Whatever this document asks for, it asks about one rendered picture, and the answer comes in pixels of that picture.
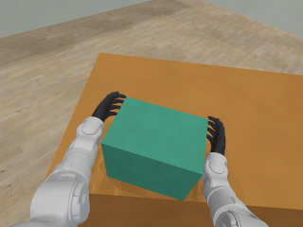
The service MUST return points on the carton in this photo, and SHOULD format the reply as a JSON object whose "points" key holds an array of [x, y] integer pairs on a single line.
{"points": [[155, 148]]}

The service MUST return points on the right robot hand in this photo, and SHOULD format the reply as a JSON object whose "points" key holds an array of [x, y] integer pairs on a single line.
{"points": [[217, 141]]}

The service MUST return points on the pedestal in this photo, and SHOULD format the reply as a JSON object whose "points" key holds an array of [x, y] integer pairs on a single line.
{"points": [[262, 115]]}

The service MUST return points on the robot right forearm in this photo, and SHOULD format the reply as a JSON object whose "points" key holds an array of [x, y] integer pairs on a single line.
{"points": [[218, 193]]}

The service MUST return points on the robot left forearm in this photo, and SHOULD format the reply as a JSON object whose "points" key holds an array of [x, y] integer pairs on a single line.
{"points": [[79, 159]]}

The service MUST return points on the right robot upper arm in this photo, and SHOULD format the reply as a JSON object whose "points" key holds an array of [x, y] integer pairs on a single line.
{"points": [[234, 219]]}

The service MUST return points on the left robot hand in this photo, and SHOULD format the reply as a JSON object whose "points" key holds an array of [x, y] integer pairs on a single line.
{"points": [[103, 109]]}

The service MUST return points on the left robot upper arm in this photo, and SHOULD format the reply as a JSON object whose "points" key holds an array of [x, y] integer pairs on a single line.
{"points": [[59, 204]]}

